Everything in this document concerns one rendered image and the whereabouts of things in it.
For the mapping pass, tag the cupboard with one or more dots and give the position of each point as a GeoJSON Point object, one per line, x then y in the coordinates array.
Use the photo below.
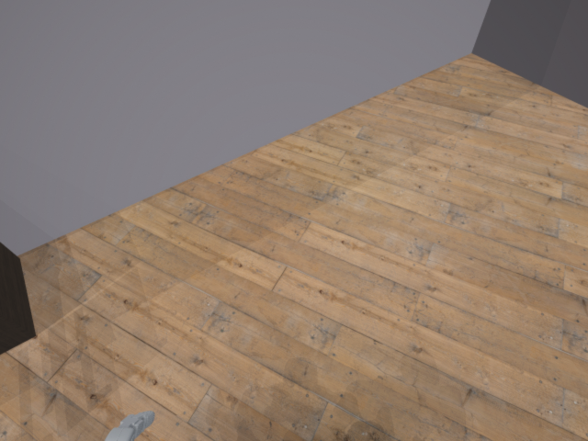
{"type": "Point", "coordinates": [16, 324]}

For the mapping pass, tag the robot left hand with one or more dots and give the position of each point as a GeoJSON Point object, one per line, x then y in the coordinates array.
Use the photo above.
{"type": "Point", "coordinates": [131, 427]}

